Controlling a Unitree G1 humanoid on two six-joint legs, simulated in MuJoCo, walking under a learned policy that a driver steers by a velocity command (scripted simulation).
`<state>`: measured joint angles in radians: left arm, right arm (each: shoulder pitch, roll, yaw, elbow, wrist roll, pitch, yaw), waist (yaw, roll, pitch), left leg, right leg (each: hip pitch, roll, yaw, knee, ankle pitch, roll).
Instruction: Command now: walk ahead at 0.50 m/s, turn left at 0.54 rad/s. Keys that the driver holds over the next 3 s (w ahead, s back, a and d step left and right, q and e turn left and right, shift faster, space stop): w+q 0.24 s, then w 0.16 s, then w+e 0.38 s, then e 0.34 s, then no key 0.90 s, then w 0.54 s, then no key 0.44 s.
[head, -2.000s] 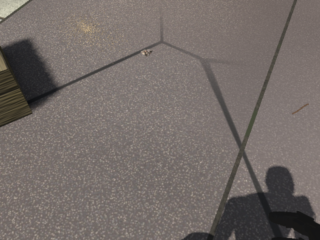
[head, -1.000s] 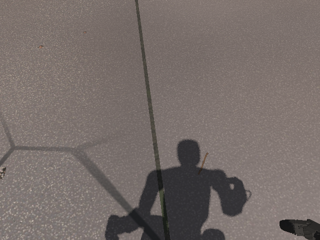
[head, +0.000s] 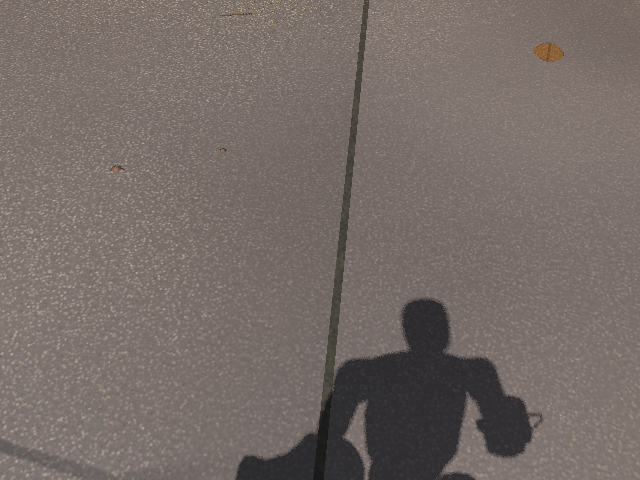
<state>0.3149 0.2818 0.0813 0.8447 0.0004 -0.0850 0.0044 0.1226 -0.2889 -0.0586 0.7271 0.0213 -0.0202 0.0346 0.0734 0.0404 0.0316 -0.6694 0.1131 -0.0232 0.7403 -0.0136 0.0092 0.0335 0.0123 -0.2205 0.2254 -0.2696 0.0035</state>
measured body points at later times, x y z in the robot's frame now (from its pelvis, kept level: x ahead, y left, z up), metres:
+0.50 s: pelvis +0.28 +0.06 +0.01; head +0.30 +0.08 +0.45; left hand +0.42 +0.35 -0.09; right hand +0.40 -0.20 -0.10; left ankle +0.19 +0.13 -0.74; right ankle +0.50 -0.06 -0.69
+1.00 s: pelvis +0.57 +0.06 +0.00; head +0.61 +0.05 +0.45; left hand +0.63 +0.35 -0.11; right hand +0.77 -0.19 -0.08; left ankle +0.73 +0.22 -0.69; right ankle +0.54 -0.02 -0.74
